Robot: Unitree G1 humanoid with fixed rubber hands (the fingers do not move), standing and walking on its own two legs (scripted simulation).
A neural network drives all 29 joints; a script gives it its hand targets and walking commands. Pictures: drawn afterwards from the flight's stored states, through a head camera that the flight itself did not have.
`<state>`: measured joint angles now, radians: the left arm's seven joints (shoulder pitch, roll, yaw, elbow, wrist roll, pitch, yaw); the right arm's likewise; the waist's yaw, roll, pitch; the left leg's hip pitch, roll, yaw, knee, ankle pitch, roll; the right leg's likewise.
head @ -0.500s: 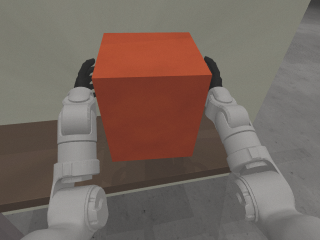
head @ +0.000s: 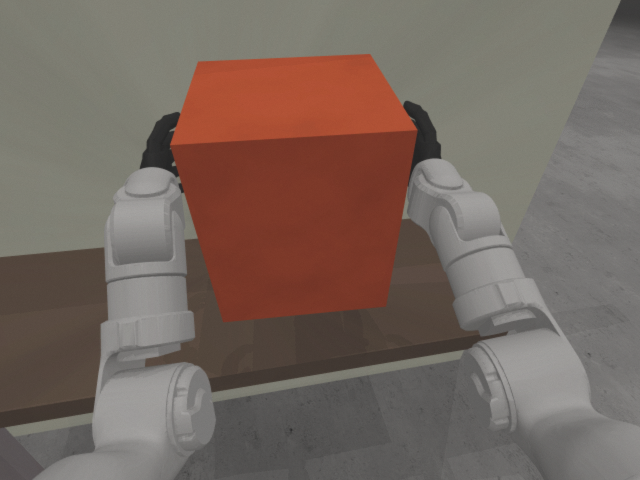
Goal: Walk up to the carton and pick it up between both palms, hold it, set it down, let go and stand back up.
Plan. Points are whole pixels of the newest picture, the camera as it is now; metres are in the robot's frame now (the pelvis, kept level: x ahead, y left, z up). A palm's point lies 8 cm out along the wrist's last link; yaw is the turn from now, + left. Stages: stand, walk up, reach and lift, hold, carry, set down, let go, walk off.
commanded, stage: hold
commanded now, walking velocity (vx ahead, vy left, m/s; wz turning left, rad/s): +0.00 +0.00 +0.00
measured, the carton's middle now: (296, 189) +0.39 +0.01 +0.22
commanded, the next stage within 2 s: none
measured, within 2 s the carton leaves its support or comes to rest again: neither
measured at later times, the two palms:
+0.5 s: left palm (162, 179) +0.37 +0.16 +0.25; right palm (423, 165) +0.37 -0.14 +0.26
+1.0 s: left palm (162, 178) +0.36 +0.16 +0.26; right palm (424, 167) +0.36 -0.14 +0.26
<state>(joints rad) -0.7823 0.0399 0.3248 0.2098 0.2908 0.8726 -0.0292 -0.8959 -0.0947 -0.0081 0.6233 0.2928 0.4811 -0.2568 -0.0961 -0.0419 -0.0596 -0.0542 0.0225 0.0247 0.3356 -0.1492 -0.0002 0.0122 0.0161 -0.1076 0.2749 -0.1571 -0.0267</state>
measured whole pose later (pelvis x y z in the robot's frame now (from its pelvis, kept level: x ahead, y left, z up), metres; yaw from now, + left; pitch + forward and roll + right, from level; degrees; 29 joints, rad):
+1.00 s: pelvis +0.00 +0.00 +0.00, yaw +0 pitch -8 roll -1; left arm -0.79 0.04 0.33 0.21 0.30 0.89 -0.04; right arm -0.90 -0.10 0.00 0.61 0.31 0.52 -0.27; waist -0.09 -0.04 -0.07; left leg -0.05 0.03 0.03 0.34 -0.15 0.00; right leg 0.01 0.02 -0.10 0.28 -0.16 -0.03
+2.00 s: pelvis +0.00 +0.00 +0.00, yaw +0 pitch -7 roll -1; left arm -0.80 0.05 0.32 0.22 0.29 0.87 -0.03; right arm -0.90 -0.10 0.00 0.63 0.30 0.51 -0.26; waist -0.09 -0.05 -0.07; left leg -0.07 0.03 0.02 0.34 -0.15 0.00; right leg -0.01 0.02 -0.10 0.28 -0.16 -0.03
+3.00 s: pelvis +0.00 +0.00 +0.00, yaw +0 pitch -7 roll -1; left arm -0.80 0.05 0.32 0.22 0.29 0.87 -0.03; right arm -0.90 -0.10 0.00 0.63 0.30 0.51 -0.26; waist -0.09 -0.04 -0.07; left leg -0.07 0.02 0.02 0.34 -0.15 0.00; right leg 0.00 0.02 -0.10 0.27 -0.16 -0.03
